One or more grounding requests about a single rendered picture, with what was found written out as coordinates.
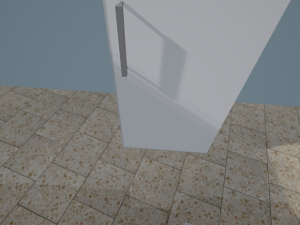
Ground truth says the handle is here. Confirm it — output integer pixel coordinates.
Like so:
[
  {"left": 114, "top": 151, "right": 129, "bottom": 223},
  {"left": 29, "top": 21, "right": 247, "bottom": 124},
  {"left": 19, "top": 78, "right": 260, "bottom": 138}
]
[{"left": 115, "top": 1, "right": 128, "bottom": 77}]

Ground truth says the fridge door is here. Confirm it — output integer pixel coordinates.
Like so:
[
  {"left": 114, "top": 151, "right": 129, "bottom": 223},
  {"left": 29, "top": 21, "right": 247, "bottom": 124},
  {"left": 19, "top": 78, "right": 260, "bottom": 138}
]
[{"left": 105, "top": 0, "right": 291, "bottom": 153}]

